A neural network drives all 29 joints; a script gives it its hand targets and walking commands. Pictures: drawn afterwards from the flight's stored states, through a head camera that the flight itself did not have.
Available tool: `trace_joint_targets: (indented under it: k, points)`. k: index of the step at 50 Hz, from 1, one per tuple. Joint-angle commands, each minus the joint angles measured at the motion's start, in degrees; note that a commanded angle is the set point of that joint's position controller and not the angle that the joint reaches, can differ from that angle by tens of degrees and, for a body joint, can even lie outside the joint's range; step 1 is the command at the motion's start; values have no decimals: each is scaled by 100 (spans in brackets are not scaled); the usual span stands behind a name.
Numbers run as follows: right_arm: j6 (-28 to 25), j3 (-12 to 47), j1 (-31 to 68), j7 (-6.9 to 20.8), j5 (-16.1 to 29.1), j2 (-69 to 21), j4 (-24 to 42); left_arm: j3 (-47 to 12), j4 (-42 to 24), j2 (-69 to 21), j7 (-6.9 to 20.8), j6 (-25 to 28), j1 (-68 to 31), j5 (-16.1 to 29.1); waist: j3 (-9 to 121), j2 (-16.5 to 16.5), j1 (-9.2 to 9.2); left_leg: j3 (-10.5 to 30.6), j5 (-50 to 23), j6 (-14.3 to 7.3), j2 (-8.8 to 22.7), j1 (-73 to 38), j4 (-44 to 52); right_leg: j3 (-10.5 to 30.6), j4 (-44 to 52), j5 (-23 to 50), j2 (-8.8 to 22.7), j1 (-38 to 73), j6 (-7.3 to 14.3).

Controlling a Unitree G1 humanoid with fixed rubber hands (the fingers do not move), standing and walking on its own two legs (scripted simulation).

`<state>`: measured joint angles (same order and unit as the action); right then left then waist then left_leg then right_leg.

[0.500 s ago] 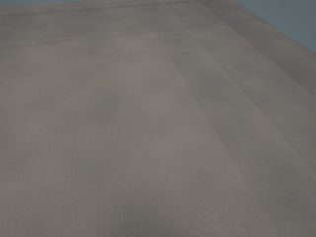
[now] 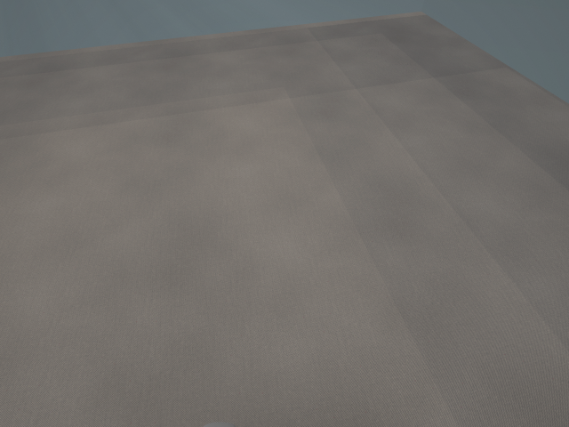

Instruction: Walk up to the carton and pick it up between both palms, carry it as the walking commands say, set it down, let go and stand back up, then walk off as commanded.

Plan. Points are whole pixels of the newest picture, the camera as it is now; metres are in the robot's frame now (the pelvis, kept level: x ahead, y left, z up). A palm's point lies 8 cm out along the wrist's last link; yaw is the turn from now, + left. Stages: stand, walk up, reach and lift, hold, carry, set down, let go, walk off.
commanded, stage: walk off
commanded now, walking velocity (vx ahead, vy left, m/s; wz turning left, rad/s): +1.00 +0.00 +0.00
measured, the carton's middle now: out of the picture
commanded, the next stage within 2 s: stand in 1.30 s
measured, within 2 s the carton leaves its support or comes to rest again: neither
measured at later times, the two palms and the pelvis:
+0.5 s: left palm (164, 354) +0.26 +0.24 -0.15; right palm (388, 243) +0.54 -0.22 -0.17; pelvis +0.39 +0.00 -0.04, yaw -1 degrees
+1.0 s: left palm (242, 167) +0.77 +0.15 -0.13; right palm (411, 137) +0.90 -0.34 -0.13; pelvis +0.78 -0.09 -0.01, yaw +0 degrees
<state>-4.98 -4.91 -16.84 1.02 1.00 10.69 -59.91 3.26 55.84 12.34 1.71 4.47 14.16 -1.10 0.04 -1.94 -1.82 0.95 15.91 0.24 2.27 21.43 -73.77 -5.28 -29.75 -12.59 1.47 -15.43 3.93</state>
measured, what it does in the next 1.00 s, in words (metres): walks ahead: left foot, then right foot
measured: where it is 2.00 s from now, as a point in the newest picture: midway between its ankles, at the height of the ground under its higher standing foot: (305, 188)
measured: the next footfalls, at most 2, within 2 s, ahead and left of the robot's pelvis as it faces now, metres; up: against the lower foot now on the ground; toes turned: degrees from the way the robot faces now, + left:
left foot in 0.44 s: +0.50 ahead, +0.15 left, +0.00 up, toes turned +4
right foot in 0.78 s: +0.83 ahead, -0.18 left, +0.00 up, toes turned -6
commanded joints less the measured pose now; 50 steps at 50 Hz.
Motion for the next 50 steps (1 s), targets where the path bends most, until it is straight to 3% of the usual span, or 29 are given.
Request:
trace_joint_targets:
  k: [1, 3, 5, 8, 10, 13, 14, 16, 17, 18, 19, 20, 21, 22, 23, 24, 28, 30, 32, 35, 36, 37, 38, 40, 41, 43, 45, 47, 50]
  points:
    - [278, 46, 806, 212, -389, 244, 756, 75, 154, 651, -75, 266, 797, 122, -878, -604, 148, -225, -994, -128, 572, 1461, 707, 1317, 2454, -1945, 1084, -270, 35]
    - [290, 157, 993, 221, -361, 99, 732, 24, 249, 561, -125, 231, 1193, 172, -1190, -712, 38, -227, -1077, -48, 524, 2099, 630, 1602, 2676, -1947, 960, 127, -23]
    - [287, 79, 1394, 248, -321, 214, 781, 25, 359, 727, -170, 245, 1694, 109, -914, 45, -140, -301, -1100, 71, 692, 2116, 1088, 1671, 2784, -1769, 1184, 618, 153]
    - [270, 110, 2081, 272, -261, 234, 991, 2, 389, 603, -102, 259, 1721, 105, -1275, -347, -215, -343, -1634, 48, 598, 2612, 1232, 1354, 2812, -501, 1156, 980, -307]
    - [233, 117, 2466, 275, -309, 305, 1101, -13, 414, 726, -205, 254, 1953, 72, -1208, -316, -365, -724, -1187, 34, 357, 3144, 1798, 1371, 2812, 118, 979, 2096, 17]
    - [232, 106, 2832, 262, -357, 449, 1050, -35, 652, 723, -293, 263, 2969, 28, -878, -186, -887, -1069, -737, -99, 254, 3418, 2149, 1110, 1924, 3539, 1228, 3720, -342]
    - [207, 103, 3054, 262, -322, 440, 1169, -156, 772, 273, -327, 235, 3399, -6, -921, -697, -1002, -1236, -221, -133, 47, 3536, 2216, 1139, 1711, 4838, 1135, 4204, -118]
    - [76, 292, 3070, 262, -220, 145, 1296, -137, 785, 584, -309, 255, 2888, -77, -792, -626, -758, -1276, 42, -291, -63, 2647, 3104, 814, 1610, 5507, 1291, 3708, 24]
    - [12, 211, 3444, 183, -317, 319, 1445, -41, 680, 843, -375, 210, 2538, -179, -699, -609, -623, -1553, 449, -294, -321, 2034, 3764, 532, 1207, 7576, 1224, 3658, 133]
    - [35, 198, 2684, 86, -348, 404, 1321, 30, 608, 1027, -354, 213, 2355, -152, -479, -956, -303, -1749, 440, -338, -580, 1060, 3974, 515, 650, 8419, 1188, 3247, 193]
    - [14, 81, 1273, 18, -384, 564, 882, 98, 543, 1143, -345, 246, 1895, -120, 225, -1290, 514, -1416, 125, -500, -592, -135, 4321, 582, -667, 8639, 1166, 3024, 254]
    - [-50, -7, -216, -44, -439, 959, 345, 29, 344, 1170, -340, 255, 1410, 3, 1112, -650, 1088, -958, -921, -717, -190, -2687, 4310, 297, -2209, 7677, 1200, 1357, 208]
    - [-62, -323, -1558, -105, -552, 1894, -40, -19, -140, 1079, -269, 407, 1156, 30, 2185, 1294, 1703, 1413, -1975, -1510, 1672, -5367, 3996, 222, -5153, 3024, 371, -1348, 19]
    - [26, -441, -2340, -55, -362, 2169, -231, -208, -411, 606, -205, 511, 1041, 240, 3437, 1970, 1726, 2864, -2778, -1757, 2450, -6683, 4117, 1297, -6012, -1481, -393, -2183, 10]
    - [34, -380, -1962, -38, -413, 1666, -383, -160, -452, 842, -171, 581, 187, 331, 2134, 968, 1733, 3077, -3275, -2000, 1951, -5894, 4181, 1289, -6461, -1238, -104, -3278, 202]
    - [-26, -388, -1745, -68, -377, 1624, -341, -60, -635, 929, -173, 611, -485, 218, 1308, 342, 1630, 2575, -3648, -1768, 2115, -5267, 4309, 1187, -6435, -999, 196, -3945, 173]
    - [-70, -60, -878, -180, -378, 897, -407, -96, -768, 400, 11, 246, -425, -56, 109, 855, 822, 1500, -400, -828, 1471, -2389, 5654, 855, -4481, -557, 695, -2550, -115]
    - [-154, 29, -137, -167, -309, 654, -237, -77, -1109, 375, 117, 102, -491, -28, -993, 929, 142, 1427, 889, -934, 1738, -672, 6325, 1245, -2896, -1104, 1227, -2533, -259]
    - [-181, -35, 1346, -155, -195, 1016, 323, -2, -900, 388, 203, 17, 350, -28, -897, 1312, -773, -10, 1188, -709, 1069, 1588, 6342, 659, -1568, -54, 957, 140, -419]
    - [-271, -104, 1165, -33, -226, 1425, 259, 174, -263, 736, 165, -121, 1599, -99, 130, 146, -1147, -879, -463, -526, 343, 1577, 4507, -883, -1368, 702, 50, 2380, -384]
    - [-329, -51, 990, 10, -232, 1328, 203, 369, 158, 1128, 21, -93, 2857, -88, 711, -922, -1720, -1006, -890, -255, 143, 1510, 2440, -263, -913, 457, 316, 3161, -301]
    - [-267, -35, 890, 1, -267, 1064, 278, 435, 496, 1443, -71, -35, 4040, -144, 1408, -2341, -2266, -816, 784, -140, -521, 1295, -42, 984, -216, -1270, 1050, 3289, -159]
    - [-231, 2, 627, -59, -276, 774, 375, 339, 320, 1583, -57, 17, 3375, -199, 964, -2875, -1700, 287, 1910, 55, -962, 1931, -1298, 3272, 902, -2298, 1665, 2701, 110]
    - [-102, 115, 604, 7, -286, 215, 649, 264, -85, 1485, -32, 107, 1631, 23, 1, -944, -515, 475, 863, -202, 8, 2716, -2447, 4266, 1720, -3347, 1872, 1361, -119]
    - [-131, 101, 255, 79, -267, 430, 742, 297, -253, 1478, -96, 88, 891, 21, 56, -960, -48, 129, 365, -246, 284, 2583, -2264, 4153, 1899, -4036, 2105, 932, -5]
    - [52, 128, 581, 90, -300, 717, 658, 238, -337, 1100, -123, 117, 424, -14, -583, -480, 200, 214, 510, -124, 566, 1751, -696, 3896, 1965, -3930, 1977, -461, 266]
    - [184, 145, 1237, 122, -293, 520, 765, 51, -193, 868, -78, 148, 579, -3, -1003, -519, -8, 59, 126, -116, 704, 1519, -65, 2685, 2040, -2697, 1441, -859, 125]
    - [219, 277, 1207, 205, -279, 100, 955, -19, 107, 374, -152, 162, 1038, 32, -1247, -932, 30, -13, -192, -76, 719, 1857, 77, 2302, 2296, -2757, 1523, -479, 131]
    - [247, 162, 1891, 285, -309, 489, 1267, 175, -17, 1066, -246, 208, 997, 28, -927, -470, 18, -190, -684, 43, 585, 2419, 1080, 2165, 2512, -2002, 1446, 876, 371]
